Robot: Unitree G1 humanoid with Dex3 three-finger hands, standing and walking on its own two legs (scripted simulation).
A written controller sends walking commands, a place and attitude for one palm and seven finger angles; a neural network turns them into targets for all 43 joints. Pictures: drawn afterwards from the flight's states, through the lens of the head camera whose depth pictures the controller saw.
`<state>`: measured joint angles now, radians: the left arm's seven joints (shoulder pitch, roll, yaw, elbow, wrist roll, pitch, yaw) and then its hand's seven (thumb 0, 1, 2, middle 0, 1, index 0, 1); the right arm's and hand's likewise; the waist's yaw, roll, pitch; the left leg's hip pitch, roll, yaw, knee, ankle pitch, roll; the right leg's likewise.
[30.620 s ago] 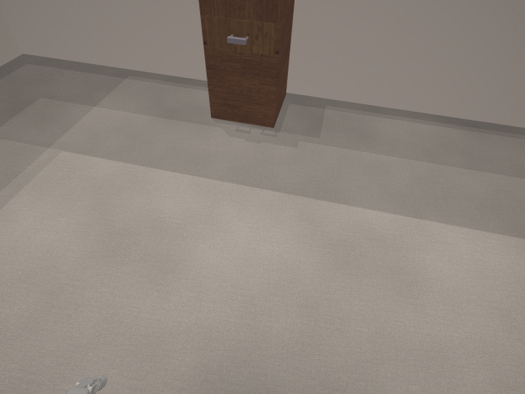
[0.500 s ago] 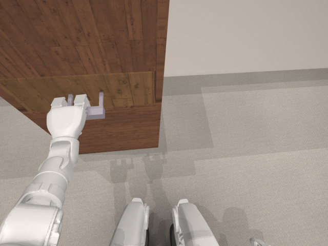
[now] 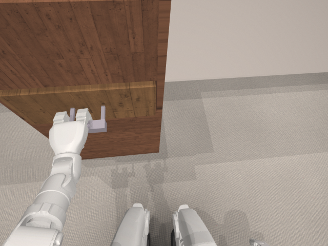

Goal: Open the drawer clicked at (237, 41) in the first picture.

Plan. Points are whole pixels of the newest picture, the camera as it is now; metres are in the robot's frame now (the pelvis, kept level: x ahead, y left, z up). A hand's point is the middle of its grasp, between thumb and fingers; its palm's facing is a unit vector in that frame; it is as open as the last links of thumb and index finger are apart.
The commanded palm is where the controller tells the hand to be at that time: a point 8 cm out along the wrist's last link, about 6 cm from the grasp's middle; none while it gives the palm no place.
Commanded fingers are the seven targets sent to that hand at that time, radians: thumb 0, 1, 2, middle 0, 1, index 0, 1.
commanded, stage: pull the drawer open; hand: left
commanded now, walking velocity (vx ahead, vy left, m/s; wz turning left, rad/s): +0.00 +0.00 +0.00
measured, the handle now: (87, 118) +0.44 +0.23 -0.07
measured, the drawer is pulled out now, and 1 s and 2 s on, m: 0.02 0.09 0.16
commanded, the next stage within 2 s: none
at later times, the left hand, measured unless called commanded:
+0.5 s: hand (77, 154) +0.34 +0.24 -0.09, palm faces -0.05 -0.08 -1.00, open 6.1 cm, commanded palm +0.31 +0.23 -0.03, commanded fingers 0.00 0.90 0.90 -0.40 -1.35 -0.40 -1.35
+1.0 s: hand (76, 170) +0.30 +0.24 -0.09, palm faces -0.05 -0.08 -1.00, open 6.1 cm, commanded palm +0.27 +0.22 -0.03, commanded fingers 0.00 0.90 0.90 -0.40 -1.35 -0.40 -1.35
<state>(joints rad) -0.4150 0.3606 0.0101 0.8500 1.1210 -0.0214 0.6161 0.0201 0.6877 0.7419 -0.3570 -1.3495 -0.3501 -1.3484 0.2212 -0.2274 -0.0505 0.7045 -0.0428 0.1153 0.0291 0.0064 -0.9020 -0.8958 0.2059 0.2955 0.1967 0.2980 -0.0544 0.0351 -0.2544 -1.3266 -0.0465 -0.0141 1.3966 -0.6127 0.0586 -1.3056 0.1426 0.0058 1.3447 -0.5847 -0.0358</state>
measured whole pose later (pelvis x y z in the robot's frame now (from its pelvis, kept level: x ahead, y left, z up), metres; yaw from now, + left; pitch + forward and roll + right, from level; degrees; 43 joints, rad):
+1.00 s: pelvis +0.01 +0.01 +0.01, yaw +0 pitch +29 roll -3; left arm -0.07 0.28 -0.06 0.55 1.14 0.04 0.65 0.02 0.69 0.73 -0.35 -1.35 -0.34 -1.31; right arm 0.16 -0.22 -0.04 0.64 -0.05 0.14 0.04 0.01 -0.90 -0.90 0.21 0.30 0.20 0.30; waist -0.02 0.03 -0.26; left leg -1.26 -0.05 -0.01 1.39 -0.63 0.07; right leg -1.23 0.13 0.01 1.33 -0.60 -0.03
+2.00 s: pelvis +0.01 +0.00 +0.00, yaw +1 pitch +28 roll -2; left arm 0.21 0.25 -0.08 0.32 1.15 0.01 0.65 0.02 0.69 0.73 -0.32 -1.31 -0.32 -1.28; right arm 0.09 -0.22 -0.02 0.58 -0.07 0.11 0.03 0.01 -0.90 -0.90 0.21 0.30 0.20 0.30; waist 0.03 0.03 -0.28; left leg -1.26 -0.06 0.00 1.43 -0.65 0.06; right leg -1.25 0.12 0.00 1.39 -0.63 -0.05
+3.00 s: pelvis +0.00 -0.01 -0.02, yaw +2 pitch +28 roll -1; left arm 0.40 0.27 -0.05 0.18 1.15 -0.10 0.63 0.02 0.70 0.74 -0.30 -1.30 -0.31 -1.25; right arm 0.06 -0.21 0.00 0.55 -0.08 0.09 0.03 0.01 -0.90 -0.90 0.21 0.30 0.20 0.30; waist 0.05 0.03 -0.29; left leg -1.32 -0.06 0.00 1.50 -0.66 0.05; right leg -1.31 0.12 -0.01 1.48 -0.65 -0.06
